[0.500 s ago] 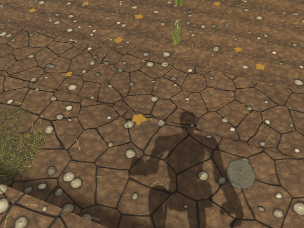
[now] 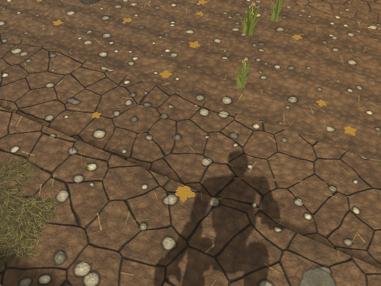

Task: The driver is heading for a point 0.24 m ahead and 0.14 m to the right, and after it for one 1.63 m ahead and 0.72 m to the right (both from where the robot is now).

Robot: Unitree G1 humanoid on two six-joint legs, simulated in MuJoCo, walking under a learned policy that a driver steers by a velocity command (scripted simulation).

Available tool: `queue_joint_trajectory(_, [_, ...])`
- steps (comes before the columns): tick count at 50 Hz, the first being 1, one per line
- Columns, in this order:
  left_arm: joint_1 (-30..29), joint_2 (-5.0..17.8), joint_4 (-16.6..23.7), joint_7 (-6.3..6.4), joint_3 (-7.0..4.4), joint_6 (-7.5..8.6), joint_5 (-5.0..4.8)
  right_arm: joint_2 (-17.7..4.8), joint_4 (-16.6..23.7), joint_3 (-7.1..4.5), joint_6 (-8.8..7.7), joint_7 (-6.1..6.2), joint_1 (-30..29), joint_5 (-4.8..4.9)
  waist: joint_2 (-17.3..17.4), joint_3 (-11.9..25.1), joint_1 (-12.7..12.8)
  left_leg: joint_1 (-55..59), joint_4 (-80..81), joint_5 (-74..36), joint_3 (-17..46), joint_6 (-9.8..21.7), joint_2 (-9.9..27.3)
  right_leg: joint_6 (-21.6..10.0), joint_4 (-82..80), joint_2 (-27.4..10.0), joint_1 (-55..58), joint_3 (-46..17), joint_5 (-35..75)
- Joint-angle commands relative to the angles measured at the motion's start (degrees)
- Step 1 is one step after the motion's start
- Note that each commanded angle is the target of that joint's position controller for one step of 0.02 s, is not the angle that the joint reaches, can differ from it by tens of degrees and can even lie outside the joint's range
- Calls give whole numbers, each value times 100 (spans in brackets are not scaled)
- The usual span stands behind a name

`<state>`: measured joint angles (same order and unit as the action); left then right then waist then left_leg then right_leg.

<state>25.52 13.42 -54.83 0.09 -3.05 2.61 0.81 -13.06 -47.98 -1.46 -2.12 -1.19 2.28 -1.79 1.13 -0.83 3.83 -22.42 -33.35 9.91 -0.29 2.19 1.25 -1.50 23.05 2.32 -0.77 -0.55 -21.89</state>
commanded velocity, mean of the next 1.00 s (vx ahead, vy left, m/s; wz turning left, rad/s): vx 0.50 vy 0.00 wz -0.54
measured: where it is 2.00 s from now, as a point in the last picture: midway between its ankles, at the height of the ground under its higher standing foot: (295, 230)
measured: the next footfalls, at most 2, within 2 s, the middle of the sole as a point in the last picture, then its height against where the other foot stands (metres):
right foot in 0.64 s outside the picture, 0.18 m lower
left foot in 1.06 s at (226, 255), level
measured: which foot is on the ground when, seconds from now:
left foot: down 0.00-0.62, up 0.64-1.00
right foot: down 0.00-0.02, up 0.04-0.62, down 0.64-1.00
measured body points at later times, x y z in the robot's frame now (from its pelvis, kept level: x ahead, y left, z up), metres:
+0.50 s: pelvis +0.22 -0.01 -0.05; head +0.24 -0.02 +0.40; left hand +0.47 +0.19 -0.16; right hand +0.09 -0.24 -0.19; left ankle +0.07 +0.11 -0.73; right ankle +0.36 -0.17 -0.74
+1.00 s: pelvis +0.48 -0.10 -0.18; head +0.51 -0.11 +0.27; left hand +0.61 +0.13 -0.32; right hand +0.54 -0.40 -0.27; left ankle +0.66 -0.05 -0.89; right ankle +0.40 -0.14 -0.91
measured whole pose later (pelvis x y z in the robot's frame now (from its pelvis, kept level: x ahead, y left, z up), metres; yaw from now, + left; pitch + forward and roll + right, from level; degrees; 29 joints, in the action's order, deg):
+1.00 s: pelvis +0.48 -0.10 -0.18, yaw -33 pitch +0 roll -2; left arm 21.5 14.7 -53.1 -0.4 -3.8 1.3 1.0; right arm -12.3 -44.1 -1.4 -1.7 -0.3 2.3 -1.3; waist 0.4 -2.6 5.2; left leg -31.0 -40.3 8.8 3.0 -1.3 3.5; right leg -5.8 27.1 9.4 -9.0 -5.7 -17.7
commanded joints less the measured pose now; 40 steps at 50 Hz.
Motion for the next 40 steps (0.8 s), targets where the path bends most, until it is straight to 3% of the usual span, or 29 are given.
queue_joint_trajectory(1, [7,452,562,22,-115,29,-44,-1336,-290,-393,-193,107,2238,-156,1167,990,-956,3236,1057,95,1838,439,1566,-595,3476,-354,-2071,-197,804])
queue_joint_trajectory(2, [606,333,509,7,-128,23,-96,-1580,-270,-469,-131,109,2228,55,1790,1194,-689,3636,1538,-252,3428,1083,2198,-509,4491,255,-3533,-177,-1009])
queue_joint_trajectory(3, [161,636,459,9,-186,-25,-26,-1258,-306,-436,-157,62,2026,100,800,453,-718,2929,1823,392,3067,1219,2069,-556,5022,-111,-3871,-423,-703])
queue_joint_trajectory(4, [-150,841,481,-57,-270,-57,-53,-780,0,-307,-166,30,1325,102,302,59,-539,2264,1863,64,2249,1100,1835,-511,4684,-401,-3716,-575,-147])
queue_joint_trajectory(5, [-185,820,470,-84,-304,-122,-90,-579,42,-237,-196,17,955,71,318,-159,-344,1773,2039,-635,1583,938,1647,-405,4271,-583,-3333,-578,54])
queue_joint_trajectory(6, [-327,744,560,-117,-297,-256,30,-583,-19,-251,-234,73,1039,97,585,-286,-349,1538,2202,-807,1207,886,1559,-269,4099,-696,-3155,-472,152])
queue_joint_trajectory(7, [-382,663,551,-136,-281,-355,126,-615,-128,-275,-261,112,1211,84,557,-275,-381,1443,2253,-1008,978,898,1484,-208,4192,-694,-3057,-379,327])
queue_joint_trajectory(8, [-441,637,596,-153,-285,-414,109,-617,-162,-278,-292,139,1327,78,386,-280,-354,1479,2285,-1339,769,887,1447,-170,4166,-683,-3124,-369,534])
queue_joint_trajectory(9, [-472,653,626,-176,-306,-480,143,-735,-196,-310,-358,144,1397,-37,266,-165,-368,1647,2125,-1515,568,936,1448,-195,4283,-646,-3266,-321,984])
queue_joint_trajectory(10, [-617,687,661,-181,-323,-523,128,-745,-272,-300,-394,148,1548,-42,214,-105,-378,1843,2005,-1772,396,854,1424,-196,4285,-622,-3505,-349,1221])
queue_joint_trajectory(11, [-872,703,734,-204,-352,-523,59,-779,-287,-290,-444,133,1640,-41,201,-227,-361,1887,2034,-1438,153,747,1227,-182,3969,-577,-3798,-294,1596])
queue_joint_trajectory(12, [-1262,678,816,-203,-375,-501,91,-686,-413,-273,-526,162,1700,53,287,-348,-357,2161,2022,-1062,118,520,1260,-170,3590,-664,-4163,-536,1910])
queue_joint_trajectory(14, [-1541,589,852,-262,-338,-458,86,-752,-500,-287,-601,239,1731,102,288,-508,-308,1683,1896,-475,-221,409,1147,-118,2642,-578,-3966,-451,3021])
queue_joint_trajectory(17, [-1861,490,900,-409,-303,-441,144,-665,-563,-232,-614,343,2009,23,119,-482,-457,1495,1383,146,-353,520,1222,-153,2229,-466,-3854,-237,4212])
queue_joint_trajectory(21, [-2643,565,1119,-374,-296,-454,192,-703,-722,-214,-588,382,2748,-120,118,-822,-824,2107,602,404,-261,515,1538,-324,2079,-478,-4721,-199,4327])
queue_joint_trajectory(23, [-3045,471,1197,-311,-250,-428,156,-577,-772,-176,-515,402,2983,-176,105,-975,-1005,2258,96,209,-426,440,1534,-349,1783,-474,-4861,-75,4475])
queue_joint_trajectory(26, [-3445,285,1309,-394,-129,-368,89,-420,-736,-85,-417,379,3094,-194,54,-1166,-1181,1816,-381,353,-698,340,1429,-358,819,-458,-3922,548,5015])
queue_joint_trajectory(28, [-2922,183,1047,-415,-64,-355,142,-469,-738,-80,-320,417,2981,-112,-91,-1036,-1018,1521,-1323,-271,-1087,239,1246,-405,265,-336,-2733,834,5199])
queue_joint_trajectory(29, [-2306,250,729,-336,-84,-329,154,-461,-744,-56,-277,415,3086,-180,-427,-734,-795,1375,-2049,-279,-1212,190,1037,-377,3,-186,-1829,917,5377])
queue_joint_trajectory(30, [-1227,391,374,-253,-139,-340,179,-672,-784,-127,-197,474,2976,-107,53,-293,-262,1248,-3242,-916,-1042,262,1145,-526,-101,-352,-772,647,5308])
queue_joint_trajectory(31, [-80,801,-66,-155,-313,-325,264,-844,-758,-199,-141,450,2710,73,-121,329,406,1266,-5022,-1421,-1177,182,945,-725,-420,-266,284,699,5373])
queue_joint_trajectory(32, [290,1273,-278,-120,-450,-291,356,-599,-778,-238,-96,397,2636,182,-1054,278,654,-376,-7965,3220,-1375,19,63,-1273,-572,-831,1508,28,6290])
queue_joint_trajectory(33, [582,1793,-195,-121,-503,-223,226,-549,-343,-224,-126,375,3031,333,-1573,1237,254,-2959,-8582,4037,-499,36,81,-1669,2125,-2038,4155,-944,9602])
queue_joint_trajectory(34, [533,1670,52,-107,-511,-209,13,-685,-83,-153,-170,388,2713,341,-972,2329,599,-3472,-8243,3268,24,-26,435,-2167,1805,-2545,4589,-1838,8907])
queue_joint_trajectory(35, [350,1271,168,-32,-388,-260,-11,-836,-13,-158,-173,347,2342,142,-101,1976,492,-3588,-7364,2612,142,-18,635,-2038,946,-2316,3724,-2017,6022])
queue_joint_trajectory(36, [67,1181,144,109,-353,-257,86,-585,-37,-128,-224,316,2185,-21,10,1621,268,-3700,-7153,1874,168,-55,555,-2118,354,-2355,2863,-2539,4004])
queue_joint_trajectory(37, [-335,1063,294,175,-258,-153,59,-768,11,-182,-224,259,2134,-160,224,1214,-102,-3358,-6109,1245,287,-180,696,-2134,-52,-2446,1653,-2875,2932])
queue_joint_trajectory(38, [-963,985,410,190,-198,-50,-4,-744,142,-219,-100,224,1735,-154,460,411,-493,-2380,-4656,1004,338,-451,791,-2041,-579,-2111,-301,-2490,3270])
queue_joint_trajectory(40, [-1246,1083,434,120,-218,60,37,-452,212,-148,63,194,1587,-104,110,135,-730,-917,-3301,754,238,-633,742,-1973,-752,-1492,-1894,-1941,3778])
